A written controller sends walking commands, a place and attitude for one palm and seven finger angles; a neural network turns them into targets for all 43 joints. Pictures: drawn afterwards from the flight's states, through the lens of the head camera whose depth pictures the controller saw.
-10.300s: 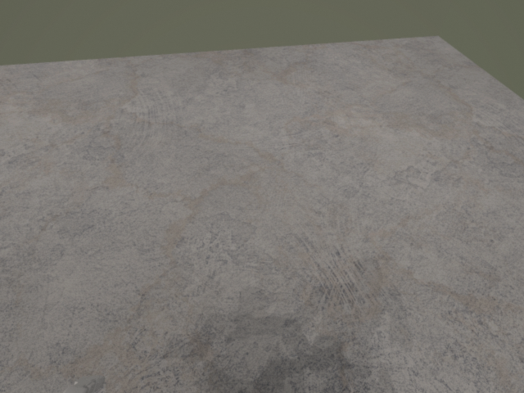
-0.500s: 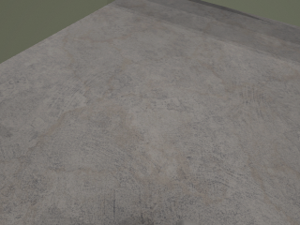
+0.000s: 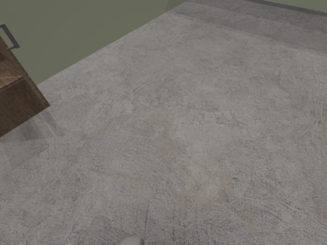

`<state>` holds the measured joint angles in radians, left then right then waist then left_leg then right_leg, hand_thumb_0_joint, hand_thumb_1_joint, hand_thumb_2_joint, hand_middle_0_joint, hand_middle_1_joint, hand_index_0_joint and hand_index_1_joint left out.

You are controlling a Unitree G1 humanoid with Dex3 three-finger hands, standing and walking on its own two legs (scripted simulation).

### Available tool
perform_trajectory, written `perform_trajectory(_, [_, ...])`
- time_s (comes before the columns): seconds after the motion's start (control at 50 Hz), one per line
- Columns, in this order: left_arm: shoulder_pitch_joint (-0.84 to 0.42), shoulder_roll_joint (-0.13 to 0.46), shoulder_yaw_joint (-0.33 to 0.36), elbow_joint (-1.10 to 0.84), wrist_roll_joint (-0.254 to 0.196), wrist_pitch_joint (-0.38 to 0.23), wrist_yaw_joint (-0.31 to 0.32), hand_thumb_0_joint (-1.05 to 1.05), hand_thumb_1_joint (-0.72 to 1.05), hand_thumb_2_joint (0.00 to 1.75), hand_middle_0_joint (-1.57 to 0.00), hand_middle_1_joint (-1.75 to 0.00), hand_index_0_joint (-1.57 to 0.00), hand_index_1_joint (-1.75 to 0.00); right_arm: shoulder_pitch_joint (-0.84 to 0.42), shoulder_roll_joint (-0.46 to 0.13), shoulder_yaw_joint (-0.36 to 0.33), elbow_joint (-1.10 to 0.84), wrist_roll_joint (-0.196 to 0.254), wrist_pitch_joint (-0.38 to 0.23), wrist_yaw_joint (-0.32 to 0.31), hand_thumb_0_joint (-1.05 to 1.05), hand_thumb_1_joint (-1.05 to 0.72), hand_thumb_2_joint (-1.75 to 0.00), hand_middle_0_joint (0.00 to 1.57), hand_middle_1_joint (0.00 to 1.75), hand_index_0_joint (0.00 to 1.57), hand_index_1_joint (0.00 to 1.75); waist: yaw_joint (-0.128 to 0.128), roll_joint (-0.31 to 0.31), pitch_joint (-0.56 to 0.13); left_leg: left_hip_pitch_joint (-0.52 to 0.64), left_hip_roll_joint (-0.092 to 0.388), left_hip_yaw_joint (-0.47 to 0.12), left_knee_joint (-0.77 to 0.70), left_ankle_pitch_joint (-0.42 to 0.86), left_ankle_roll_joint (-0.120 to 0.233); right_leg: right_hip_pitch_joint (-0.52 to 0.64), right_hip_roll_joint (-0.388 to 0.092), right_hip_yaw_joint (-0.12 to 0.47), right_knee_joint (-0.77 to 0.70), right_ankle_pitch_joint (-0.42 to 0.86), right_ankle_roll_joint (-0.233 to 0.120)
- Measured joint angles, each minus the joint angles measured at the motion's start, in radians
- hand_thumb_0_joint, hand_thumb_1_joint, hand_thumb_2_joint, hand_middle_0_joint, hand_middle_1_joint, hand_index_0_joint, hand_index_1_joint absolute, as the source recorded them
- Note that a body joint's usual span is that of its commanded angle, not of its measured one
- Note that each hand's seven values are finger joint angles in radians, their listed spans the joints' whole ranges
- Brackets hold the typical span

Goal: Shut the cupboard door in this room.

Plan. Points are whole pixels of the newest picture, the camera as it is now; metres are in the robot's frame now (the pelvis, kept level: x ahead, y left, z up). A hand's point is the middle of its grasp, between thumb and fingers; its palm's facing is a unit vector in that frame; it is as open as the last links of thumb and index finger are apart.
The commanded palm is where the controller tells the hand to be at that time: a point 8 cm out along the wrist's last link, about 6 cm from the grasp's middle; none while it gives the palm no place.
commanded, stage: turn or walk to find it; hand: left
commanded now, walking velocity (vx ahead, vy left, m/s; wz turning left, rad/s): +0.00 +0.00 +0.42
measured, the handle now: (6, 37) +1.05 +0.86 +0.02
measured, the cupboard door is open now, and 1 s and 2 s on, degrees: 82 82 82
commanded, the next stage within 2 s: stand and wait in 0.42 s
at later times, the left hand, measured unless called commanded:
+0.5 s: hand out of the picture +0.00 +0.25 -0.17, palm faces +0.25 -0.93 -0.26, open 7.4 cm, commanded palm none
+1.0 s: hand out of the picture -0.08 +0.20 -0.18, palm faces +0.38 -0.90 -0.22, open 7.4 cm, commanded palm none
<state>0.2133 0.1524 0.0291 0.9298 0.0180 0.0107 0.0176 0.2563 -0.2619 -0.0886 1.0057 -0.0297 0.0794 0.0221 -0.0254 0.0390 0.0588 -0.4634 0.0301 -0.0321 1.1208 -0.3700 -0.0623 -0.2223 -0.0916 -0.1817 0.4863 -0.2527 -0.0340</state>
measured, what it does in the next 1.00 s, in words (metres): steps on the spot, turning left: left foot, then right foot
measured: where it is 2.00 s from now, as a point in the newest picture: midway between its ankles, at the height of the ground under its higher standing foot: outside the picture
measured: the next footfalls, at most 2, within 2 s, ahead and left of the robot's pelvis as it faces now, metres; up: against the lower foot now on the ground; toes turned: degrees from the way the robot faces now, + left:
left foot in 0.22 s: -0.01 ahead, +0.16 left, +0.00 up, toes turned +10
right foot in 0.58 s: +0.05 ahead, -0.08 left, +0.00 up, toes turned +7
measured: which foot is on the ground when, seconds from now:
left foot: up 0.00-0.20, down 0.22-0.60, up 0.62-0.98, down 1.00-1.00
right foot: down 0.00-0.22, up 0.24-0.56, down 0.58-1.00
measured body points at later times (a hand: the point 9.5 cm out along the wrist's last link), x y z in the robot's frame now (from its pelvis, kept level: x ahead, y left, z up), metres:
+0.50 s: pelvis -0.02 +0.03 +0.00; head +0.01 +0.04 +0.44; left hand -0.01 +0.30 -0.15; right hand +0.12 -0.18 -0.15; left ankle -0.05 +0.15 -0.74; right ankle +0.00 -0.10 -0.70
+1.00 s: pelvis -0.04 +0.01 -0.01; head -0.02 +0.03 +0.44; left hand -0.10 +0.25 -0.17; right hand +0.07 -0.21 -0.16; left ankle -0.09 +0.12 -0.74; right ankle +0.01 -0.09 -0.74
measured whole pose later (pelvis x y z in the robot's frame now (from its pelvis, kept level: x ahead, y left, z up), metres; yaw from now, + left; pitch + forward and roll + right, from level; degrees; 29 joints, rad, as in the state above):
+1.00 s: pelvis -0.04 +0.01 -0.01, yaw +20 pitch -1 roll +0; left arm 0.24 0.19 0.05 1.04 0.02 0.01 0.02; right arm 0.22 -0.20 -0.04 1.07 -0.01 0.04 0.00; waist 0.01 -0.01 0.07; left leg -0.22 0.03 0.04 0.56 -0.35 -0.03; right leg -0.26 -0.09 -0.19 0.56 -0.27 -0.01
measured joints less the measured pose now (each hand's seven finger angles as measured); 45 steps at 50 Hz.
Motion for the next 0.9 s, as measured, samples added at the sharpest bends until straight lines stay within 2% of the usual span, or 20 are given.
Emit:
perform_trajectory(0.14, [0.026, 0.036, 0.013, 0.030, 0.009, -0.001, -0.005, 0.01, 0.91, 0.90, -0.20, -0.30, -0.20, -0.30, -0.044, 0.014, 0.021, 0.009, 0.013, -0.009, -0.006, 0.01, -0.91, -0.90, 0.20, 0.30, 0.20, 0.30, 0.038, -0.037, 0.018, 0.134, 0.015, 0.061, -0.313, -0.091, 0.006, -0.030, -0.046, -0.055, 0.042, -0.013, 0.020])
perform_trajectory(0.2, [0.042, 0.060, 0.022, 0.045, 0.003, 0.008, -0.005, 0.01, 0.90, 0.90, -0.20, -0.30, -0.20, -0.30, -0.069, 0.019, 0.031, -0.013, 0.015, -0.031, -0.007, 0.01, -0.91, -0.90, 0.20, 0.30, 0.20, 0.30, 0.043, -0.048, 0.016, 0.218, 0.008, 0.094, -0.523, 0.019, 0.021, -0.059, -0.068, -0.079, 0.107, -0.040, 0.043])
perform_trajectory(0.22, [0.049, 0.069, 0.026, 0.049, -0.001, 0.015, -0.006, 0.01, 0.90, 0.90, -0.20, -0.30, -0.20, -0.30, -0.077, 0.022, 0.032, -0.021, 0.013, -0.041, -0.006, 0.01, -0.91, -0.90, 0.20, 0.30, 0.20, 0.30, 0.043, -0.053, 0.012, 0.228, 0.005, 0.093, -0.562, 0.063, 0.042, -0.082, -0.077, -0.078, 0.152, -0.058, 0.053])
perform_trajectory(0.24, [0.049, 0.083, 0.031, 0.055, -0.003, 0.026, -0.005, 0.01, 0.90, 0.90, -0.20, -0.30, -0.20, -0.30, -0.088, 0.033, 0.034, -0.026, 0.011, -0.048, -0.007, 0.01, -0.91, -0.90, 0.20, 0.30, 0.20, 0.30, 0.048, -0.073, 0.016, 0.221, -0.007, 0.097, -0.545, 0.057, 0.057, -0.109, -0.082, -0.043, 0.217, -0.132, 0.067])
perform_trajectory(0.28, [0.047, 0.101, 0.037, 0.070, -0.003, 0.052, -0.001, 0.01, 0.91, 0.90, -0.20, -0.30, -0.20, -0.30, -0.101, 0.051, 0.042, -0.035, 0.007, -0.058, -0.011, 0.01, -0.91, -0.90, 0.20, 0.30, 0.20, 0.30, 0.051, -0.087, 0.014, 0.220, -0.013, 0.094, -0.534, 0.035, 0.069, -0.166, -0.057, 0.033, 0.371, -0.231, 0.085])
perform_trajectory(0.32, [0.037, 0.109, 0.041, 0.080, -0.004, 0.062, -0.005, 0.01, 0.91, 0.90, -0.20, -0.30, -0.20, -0.30, -0.105, 0.063, 0.049, -0.041, 0.005, -0.062, -0.018, 0.01, -0.90, -0.90, 0.20, 0.30, 0.20, 0.30, 0.048, -0.083, 0.008, 0.231, -0.015, 0.078, -0.561, 0.044, 0.072, -0.207, -0.032, 0.076, 0.489, -0.223, 0.096])
perform_trajectory(0.38, [0.020, 0.109, 0.040, 0.071, -0.006, 0.053, -0.011, 0.01, 0.91, 0.90, -0.19, -0.30, -0.20, -0.30, -0.109, 0.072, 0.056, -0.042, 0.005, -0.065, -0.022, 0.01, -0.90, -0.90, 0.20, 0.30, 0.20, 0.30, 0.048, -0.072, 0.004, 0.247, -0.021, 0.055, -0.613, 0.080, 0.073, -0.232, -0.013, 0.107, 0.549, -0.189, 0.109])
perform_trajectory(0.48, [-0.019, 0.089, 0.030, 0.037, -0.011, 0.042, -0.011, 0.01, 0.91, 0.90, -0.19, -0.30, -0.20, -0.30, -0.104, 0.073, 0.055, -0.045, 0.003, -0.063, -0.021, 0.00, -0.90, -0.90, 0.20, 0.30, 0.20, 0.30, 0.037, -0.048, 0.002, 0.244, -0.034, 0.015, -0.643, 0.109, 0.067, -0.200, 0.011, 0.130, 0.449, -0.196, 0.119])
perform_trajectory(0.54, [-0.034, 0.071, 0.020, 0.024, -0.013, 0.028, -0.009, 0.01, 0.91, 0.90, -0.19, -0.30, -0.20, -0.30, -0.099, 0.067, 0.050, -0.039, 0.001, -0.057, -0.022, 0.00, -0.90, -0.90, 0.20, 0.30, 0.20, 0.30, 0.029, -0.031, 0.000, 0.233, -0.037, -0.001, -0.628, 0.106, 0.055, -0.140, 0.027, 0.125, 0.296, -0.178, 0.112])
perform_trajectory(0.58, [-0.030, 0.061, 0.011, 0.020, -0.011, 0.009, -0.009, 0.01, 0.91, 0.90, -0.19, -0.30, -0.20, -0.30, -0.092, 0.064, 0.046, -0.030, 0.004, -0.055, -0.022, 0.01, -0.90, -0.90, 0.20, 0.30, 0.20, 0.30, 0.029, -0.026, -0.008, 0.219, -0.042, -0.003, -0.593, 0.088, 0.041, -0.071, 0.033, 0.113, 0.132, -0.074, 0.106])
perform_trajectory(0.6, [-0.029, 0.050, 0.007, 0.025, -0.007, -0.003, -0.007, 0.01, 0.91, 0.90, -0.19, -0.30, -0.20, -0.30, -0.090, 0.057, 0.043, -0.024, 0.008, -0.054, -0.022, 0.01, -0.90, -0.90, 0.20, 0.30, 0.20, 0.30, 0.029, -0.011, -0.009, 0.208, -0.035, -0.007, -0.562, 0.072, 0.034, -0.057, 0.043, 0.104, 0.101, -0.044, 0.061])
perform_trajectory(0.62, [-0.029, 0.037, 0.000, 0.031, -0.004, -0.010, -0.006, 0.01, 0.91, 0.90, -0.19, -0.30, -0.20, -0.30, -0.088, 0.050, 0.038, -0.018, 0.012, -0.052, -0.023, 0.01, -0.90, -0.90, 0.20, 0.30, 0.20, 0.30, 0.023, 0.008, -0.007, 0.193, -0.031, -0.016, -0.516, 0.018, 0.036, -0.053, 0.050, 0.092, 0.107, -0.045, 0.031])
perform_trajectory(0.66, [-0.018, 0.015, -0.011, 0.039, -0.002, -0.020, -0.007, 0.00, 0.91, 0.90, -0.19, -0.30, -0.20, -0.30, -0.078, 0.042, 0.033, -0.006, 0.012, -0.036, -0.027, 0.01, -0.90, -0.90, 0.20, 0.30, 0.20, 0.30, 0.019, 0.020, -0.012, 0.153, -0.040, -0.027, -0.393, -0.090, 0.042, -0.043, 0.048, 0.077, 0.105, -0.056, 0.003])
perform_trajectory(0.74, [0.002, -0.013, -0.015, 0.062, -0.003, -0.019, -0.001, 0.00, 0.91, 0.90, -0.20, -0.30, -0.20, -0.30, -0.064, 0.035, 0.029, 0.027, 0.012, -0.029, -0.026, 0.01, -0.90, -0.90, 0.20, 0.30, 0.20, 0.30, 0.023, 0.021, -0.010, 0.108, -0.028, -0.008, -0.218, -0.084, 0.041, -0.004, 0.049, 0.066, 0.042, -0.027, -0.006])
perform_trajectory(0.8, [0.010, -0.006, -0.008, 0.079, -0.001, -0.016, 0.001, 0.00, 0.93, 0.90, -0.20, -0.30, -0.20, -0.30, -0.049, 0.041, 0.030, 0.046, 0.013, -0.028, -0.025, 0.01, -0.91, -0.90, 0.20, 0.30, 0.20, 0.30, 0.023, 0.012, -0.008, 0.115, -0.010, 0.006, -0.217, -0.076, 0.032, 0.009, 0.050, 0.052, 0.011, -0.009, -0.008])
perform_trajectory(0.9, [0.016, 0.010, 0.004, 0.094, 0.004, -0.013, 0.000, 0.00, 0.92, 0.90, -0.20, -0.30, -0.20, -0.30, -0.038, 0.055, 0.035, 0.070, 0.016, -0.022, -0.024, 0.01, -0.91, -0.90, 0.20, 0.30, 0.20, 0.30, 0.036, -0.019, 0.007, 0.153, -0.002, 0.037, -0.301, -0.108, 0.027, 0.001, 0.033, 0.024, 0.007, 0.001, -0.003])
